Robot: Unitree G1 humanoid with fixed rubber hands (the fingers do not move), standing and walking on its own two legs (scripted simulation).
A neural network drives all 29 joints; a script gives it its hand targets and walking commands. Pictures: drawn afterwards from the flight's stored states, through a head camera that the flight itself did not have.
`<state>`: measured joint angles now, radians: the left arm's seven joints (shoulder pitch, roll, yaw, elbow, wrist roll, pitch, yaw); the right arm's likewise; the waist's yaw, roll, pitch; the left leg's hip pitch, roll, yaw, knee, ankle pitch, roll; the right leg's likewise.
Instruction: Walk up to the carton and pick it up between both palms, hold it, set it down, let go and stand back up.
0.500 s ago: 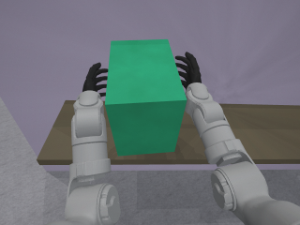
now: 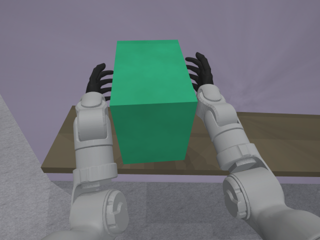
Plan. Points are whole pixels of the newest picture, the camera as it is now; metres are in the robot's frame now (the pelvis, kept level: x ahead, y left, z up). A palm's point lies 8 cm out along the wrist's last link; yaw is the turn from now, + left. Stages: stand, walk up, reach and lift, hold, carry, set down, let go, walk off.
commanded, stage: hold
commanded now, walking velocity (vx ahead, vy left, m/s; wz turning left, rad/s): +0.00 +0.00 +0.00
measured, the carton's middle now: (151, 100) +0.40 +0.01 +0.17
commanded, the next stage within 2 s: none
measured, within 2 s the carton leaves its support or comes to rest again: neither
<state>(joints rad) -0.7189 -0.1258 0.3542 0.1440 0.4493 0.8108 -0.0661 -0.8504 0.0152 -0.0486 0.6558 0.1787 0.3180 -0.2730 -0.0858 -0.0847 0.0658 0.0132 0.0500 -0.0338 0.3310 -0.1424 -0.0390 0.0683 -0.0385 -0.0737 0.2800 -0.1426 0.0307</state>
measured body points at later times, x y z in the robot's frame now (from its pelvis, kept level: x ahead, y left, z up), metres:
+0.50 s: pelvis +0.01 +0.00 +0.00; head -0.05 +0.03 +0.44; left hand +0.38 +0.14 +0.21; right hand +0.39 -0.12 +0.23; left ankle +0.04 +0.14 -0.75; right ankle +0.02 -0.14 -0.75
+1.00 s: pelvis +0.00 +0.00 +0.00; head -0.05 +0.03 +0.45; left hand +0.37 +0.13 +0.21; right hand +0.39 -0.12 +0.23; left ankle +0.04 +0.14 -0.75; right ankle +0.02 -0.14 -0.75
